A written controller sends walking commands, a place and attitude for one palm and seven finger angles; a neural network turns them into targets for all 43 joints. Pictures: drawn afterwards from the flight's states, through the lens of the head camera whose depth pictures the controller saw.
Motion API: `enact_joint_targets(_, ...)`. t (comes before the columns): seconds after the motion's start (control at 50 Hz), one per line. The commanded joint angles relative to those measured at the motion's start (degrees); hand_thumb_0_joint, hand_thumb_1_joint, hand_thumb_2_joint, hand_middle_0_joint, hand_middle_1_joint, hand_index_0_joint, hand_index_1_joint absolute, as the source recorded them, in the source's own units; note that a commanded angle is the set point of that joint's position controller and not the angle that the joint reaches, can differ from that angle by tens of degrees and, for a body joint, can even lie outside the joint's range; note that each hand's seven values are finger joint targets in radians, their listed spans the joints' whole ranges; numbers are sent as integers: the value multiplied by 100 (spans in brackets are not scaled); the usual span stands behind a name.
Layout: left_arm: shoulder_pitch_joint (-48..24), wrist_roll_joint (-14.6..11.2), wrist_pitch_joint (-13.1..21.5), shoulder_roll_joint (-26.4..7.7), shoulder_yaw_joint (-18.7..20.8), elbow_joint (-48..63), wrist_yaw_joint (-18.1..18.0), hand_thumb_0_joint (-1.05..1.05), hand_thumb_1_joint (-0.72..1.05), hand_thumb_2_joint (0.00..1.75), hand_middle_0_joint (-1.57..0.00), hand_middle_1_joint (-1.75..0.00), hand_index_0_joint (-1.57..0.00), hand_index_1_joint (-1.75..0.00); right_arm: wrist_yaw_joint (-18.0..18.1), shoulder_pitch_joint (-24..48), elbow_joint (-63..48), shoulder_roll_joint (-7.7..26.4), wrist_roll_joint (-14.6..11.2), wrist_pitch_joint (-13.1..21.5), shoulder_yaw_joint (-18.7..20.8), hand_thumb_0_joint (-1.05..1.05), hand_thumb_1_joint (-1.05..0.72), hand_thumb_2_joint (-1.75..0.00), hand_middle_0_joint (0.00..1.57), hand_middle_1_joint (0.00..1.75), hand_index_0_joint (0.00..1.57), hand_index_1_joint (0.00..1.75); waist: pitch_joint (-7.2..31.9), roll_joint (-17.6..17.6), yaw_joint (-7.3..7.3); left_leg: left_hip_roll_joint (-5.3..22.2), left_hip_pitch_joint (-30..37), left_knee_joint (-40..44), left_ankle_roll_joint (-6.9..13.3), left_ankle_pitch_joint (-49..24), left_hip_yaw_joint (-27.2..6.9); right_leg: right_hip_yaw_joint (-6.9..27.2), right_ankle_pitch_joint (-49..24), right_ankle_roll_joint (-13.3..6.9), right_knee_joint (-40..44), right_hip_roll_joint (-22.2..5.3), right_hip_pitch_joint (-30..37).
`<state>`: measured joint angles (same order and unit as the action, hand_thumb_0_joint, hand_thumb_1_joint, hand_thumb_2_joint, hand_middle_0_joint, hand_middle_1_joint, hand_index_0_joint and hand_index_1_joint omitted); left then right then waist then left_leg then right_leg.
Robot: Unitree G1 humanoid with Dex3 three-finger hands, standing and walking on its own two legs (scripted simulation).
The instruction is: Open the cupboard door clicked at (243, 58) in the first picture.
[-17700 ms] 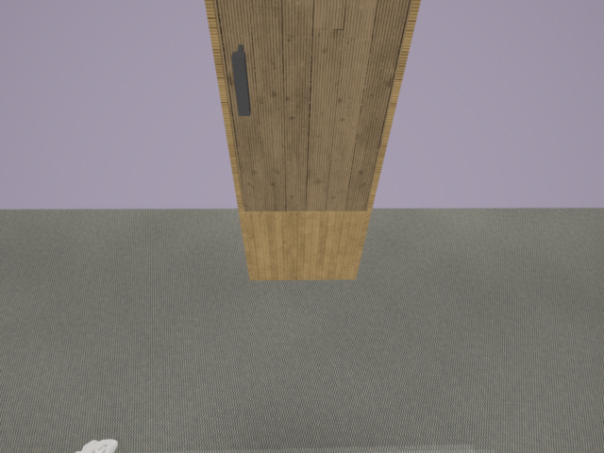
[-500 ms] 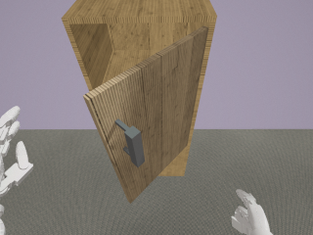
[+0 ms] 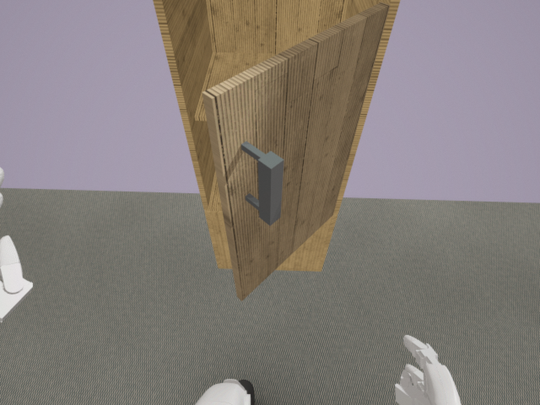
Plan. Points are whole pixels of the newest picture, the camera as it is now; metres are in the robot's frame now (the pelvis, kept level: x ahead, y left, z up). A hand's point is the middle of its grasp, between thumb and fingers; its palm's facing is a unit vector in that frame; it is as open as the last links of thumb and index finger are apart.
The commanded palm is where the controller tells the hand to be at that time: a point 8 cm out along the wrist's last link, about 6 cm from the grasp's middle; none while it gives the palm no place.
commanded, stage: step back with the hand held close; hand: left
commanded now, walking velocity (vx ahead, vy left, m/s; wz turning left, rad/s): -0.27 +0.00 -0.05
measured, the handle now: (260, 183) +0.41 +0.05 +0.10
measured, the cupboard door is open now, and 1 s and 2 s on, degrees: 47 47 47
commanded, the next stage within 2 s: stop stepping back and stand still in 0.26 s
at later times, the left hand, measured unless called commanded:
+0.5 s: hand out of the picture +0.08 +0.29 +0.18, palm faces +0.44 -0.79 -0.42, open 7.4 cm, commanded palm +0.03 +0.32 +0.19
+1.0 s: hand out of the picture +0.04 +0.29 +0.17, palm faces +0.43 -0.80 -0.41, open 7.4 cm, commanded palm -0.01 +0.33 +0.19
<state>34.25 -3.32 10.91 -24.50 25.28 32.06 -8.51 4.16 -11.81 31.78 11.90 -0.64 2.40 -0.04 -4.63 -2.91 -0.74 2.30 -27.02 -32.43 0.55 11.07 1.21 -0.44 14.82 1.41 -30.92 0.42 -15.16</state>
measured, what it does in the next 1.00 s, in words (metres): walks backwards: right foot, then left foot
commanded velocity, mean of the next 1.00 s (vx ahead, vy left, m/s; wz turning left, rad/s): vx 0.00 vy -0.01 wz -0.02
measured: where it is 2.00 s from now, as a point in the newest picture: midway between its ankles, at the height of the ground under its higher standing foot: outside the picture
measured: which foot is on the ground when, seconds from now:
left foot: down 0.00-0.32, up 0.34-0.50, down 0.52-1.00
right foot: down 0.00-0.12, up 0.14-0.30, down 0.32-0.58, up 0.60-0.76, down 0.78-1.00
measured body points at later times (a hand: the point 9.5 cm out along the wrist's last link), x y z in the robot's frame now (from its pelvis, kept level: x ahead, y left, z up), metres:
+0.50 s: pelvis -0.12 +0.03 +0.01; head -0.12 +0.04 +0.46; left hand +0.05 +0.33 +0.20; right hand +0.05 -0.20 -0.07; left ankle -0.07 +0.13 -0.72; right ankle -0.12 -0.09 -0.73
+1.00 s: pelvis -0.17 +0.04 +0.01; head -0.19 +0.04 +0.46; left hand +0.01 +0.33 +0.19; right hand -0.05 -0.22 -0.08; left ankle -0.12 +0.15 -0.72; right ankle -0.20 -0.05 -0.73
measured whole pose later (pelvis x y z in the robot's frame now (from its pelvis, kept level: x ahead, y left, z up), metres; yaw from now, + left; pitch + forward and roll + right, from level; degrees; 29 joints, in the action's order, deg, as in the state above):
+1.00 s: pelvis -0.17 +0.04 +0.01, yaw -3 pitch -2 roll +0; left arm 30.3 -1.8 10.7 -22.0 21.5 24.2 -9.8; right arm 4.0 -16.4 38.9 13.0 0.4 5.4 0.1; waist 1.4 -0.1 -0.6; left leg 1.5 -18.3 -36.4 1.1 17.4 2.0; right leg -1.8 17.9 -3.3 -28.0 3.1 -7.9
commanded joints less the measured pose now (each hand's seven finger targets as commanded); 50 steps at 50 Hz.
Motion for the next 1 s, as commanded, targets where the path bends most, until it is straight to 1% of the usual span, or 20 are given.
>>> enact_joint_targets(0.0, -741, 41, 297, -847, 421, 1066, -214, 0, 90, 90, -20, -30, -20, -30, 130, 307, -486, 692, 86, 366, 323, 0, -90, -90, 20, 30, 20, 30, 775, 948, 261, -230, 2004, -925, -182, 618, -21, 925, 553, -654, 1425, -1009, -1896)
enact_joint_targets(0.04, -1196, 56, 262, -941, 415, 1003, -218, 0, 90, 90, -20, -30, -20, -30, 204, 436, -535, 795, 70, 384, 304, 0, -90, -90, 20, 30, 20, 30, 420, 478, 245, 39, 1596, 142, -85, 844, -433, 462, 687, -291, 894, -465, -1693)
enact_joint_targets(0.1, -1162, 138, 371, -936, 700, 979, -214, 0, 90, 90, -20, -30, -20, -30, 262, 683, -661, 944, 97, 540, 298, 0, -90, -90, 20, 30, 20, 30, 638, -1803, 46, 1429, -959, 3060, 535, 4089, -2446, -177, 1189, 10, -1952, 704, 752)
enact_joint_targets(0.16, -746, 26, 429, -973, 747, 979, -161, 0, 90, 90, -20, -30, -20, -30, 10, 640, -573, 725, 120, 584, 430, 0, -90, -90, 20, 30, 20, 30, 1153, -1035, -77, 1205, -314, 2585, 484, 2360, -1422, -173, 1569, -220, -2816, 679, 550)
enact_joint_targets(0.24, -228, -193, 384, -917, 620, 1291, -152, 0, 90, 90, -20, -30, -20, -30, -174, 744, -594, 593, 83, 627, 298, 0, -90, -90, 20, 30, 20, 30, 1170, -1342, -90, 887, 34, 2181, 38, 1600, -546, -373, 1740, -368, -419, 533, 745)
enact_joint_targets(0.26, -328, -202, 390, -968, 627, 1295, -132, 0, 90, 90, -20, -30, -20, -30, -183, 726, -558, 565, 79, 585, 300, 0, -90, -90, 20, 30, 20, 30, 1044, -842, -50, 629, 160, 1325, -169, 1402, -225, 94, 1594, -457, 813, 114, 481)
enact_joint_targets(0.3, -626, -70, 479, -1378, 763, 1502, -181, 0, 90, 90, -20, -30, -20, -30, -153, 693, -448, 507, 116, 461, 277, 0, -90, -90, 20, 30, 20, 30, 652, 1306, -54, -332, 755, -2157, -495, 1288, -10, 2879, 657, -1132, 2562, -2124, -1588)
enact_joint_targets(0.32, -737, -9, 327, -1208, 647, 1046, -176, 0, 90, 90, -20, -30, -20, -30, -164, 583, -310, 580, 164, 412, 286, 0, -90, -90, 20, 30, 20, 30, 692, 1292, -33, -382, 110, -3220, -422, 1401, -347, 2353, 386, -1208, 2191, -2122, -1505)
enact_joint_targets(0.34, -749, 33, 172, -906, 424, 781, -98, 0, 90, 90, -20, -30, -20, -30, -144, 547, -286, 529, 112, 367, 339, 0, -90, -90, 20, 30, 20, 30, 658, 1328, 80, -282, 77, -3449, -352, 1237, -452, 1828, -143, -1014, 1806, -1654, -1374)
enact_joint_targets(0.4, -964, 49, 203, -1021, 524, 809, -167, 0, 90, 90, -20, -30, -20, -30, 85, 705, -453, 517, 103, 415, 180, 0, -90, -90, 20, 30, 20, 30, 604, 960, 67, -38, 528, -1426, -172, 1140, -209, 1230, -1690, -898, 1029, -1304, -318)
enact_joint_targets(0.44, -1086, 77, 216, -955, 508, 741, -234, 0, 90, 90, -20, -30, -20, -30, 171, 487, -360, 549, 116, 521, 106, 0, -90, -90, 20, 30, 20, 30, 872, 444, 118, -238, 1413, 286, -39, 420, 72, 940, -1268, -623, 825, -901, -102)
enact_joint_targets(0.5, -1301, 71, 308, -903, 399, 883, -207, 0, 90, 90, -20, -30, -20, -30, 175, 440, -508, 845, 52, 768, 205, 0, -90, -90, 20, 30, 20, 30, 885, -385, -30, 901, 1848, 1358, 312, -409, -1177, 468, 55, -85, 394, -53, -96)
enact_joint_targets(0.54, -888, 68, 295, -833, 396, 660, -120, 0, 90, 90, -20, -30, -20, -30, 126, 423, -430, 714, 69, 815, 136, 0, -90, -90, 20, 30, 20, 30, 687, -1059, 111, 1051, 1034, 2357, 307, 1721, -1759, 125, 706, -9, -150, 209, 180)
enact_joint_targets(0.58, -1066, 167, 364, -917, 444, 1079, -111, 0, 90, 90, -20, -30, -20, -30, 80, 464, -467, 670, 109, 882, 175, 0, -90, -90, 20, 30, 20, 30, 461, -1309, 88, 1172, 453, 2900, 418, 3133, -2005, 194, 731, -14, -856, 259, 246)
enact_joint_targets(0.62, -460, 184, 303, -684, 305, 949, -138, 0, 90, 90, -20, -30, -20, -30, -19, 433, -485, 642, 112, 884, 196, 0, -90, -90, 20, 30, 20, 30, 617, -873, 72, 1043, 486, 2738, 421, 2714, -1536, -10, 823, -79, -750, 313, 459)
enact_joint_targets(0.72, -199, 134, 226, -899, 447, 984, -183, 0, 90, 90, -20, -30, -20, -30, 8, 409, -472, 660, 151, 748, 199, 0, -90, -90, 20, 30, 20, 30, 800, -891, 150, 489, 572, 2080, 109, 2220, -720, -363, 661, -284, 1007, 326, 1244)
enact_joint_targets(0.76, -393, 89, 220, -1044, 583, 892, -192, 0, 90, 90, -20, -30, -20, -30, 33, 363, -445, 641, 202, 640, 231, 0, -90, -90, 20, 30, 20, 30, 877, -470, 187, 218, 715, 1089, 12, 1466, -391, 308, 647, -568, 1365, -150, 993)
enact_joint_targets(0.82, -449, 39, 138, -958, 513, 569, -195, 0, 90, 90, -20, -30, -20, -30, 9, 316, -344, 671, 139, 561, 327, 0, -90, -90, 20, 30, 20, 30, 609, 1100, 113, -104, 429, -1110, -64, 800, -107, 2245, 2190, -1188, 2109, -1423, -6)
enact_joint_targets(0.88, -980, 73, 267, -923, 403, 365, -206, 0, 90, 90, -20, -30, -20, -30, 5, 408, -267, 683, 87, 588, 258, 0, -90, -90, 20, 30, 20, 30, 339, 788, 147, 34, -52, -1339, -26, 996, -220, 1858, 728, -1201, 1683, -1539, 326)
enact_joint_targets(0.98, -1152, 97, 396, -958, 361, 396, -214, 0, 90, 90, -20, -30, -20, -30, 102, 474, -281, 730, 74, 710, 266, 0, -90, -90, 20, 30, 20, 30, 290, 336, 87, 47, 1620, 596, 168, 321, -71, 852, 469, -615, 1019, -828, -142)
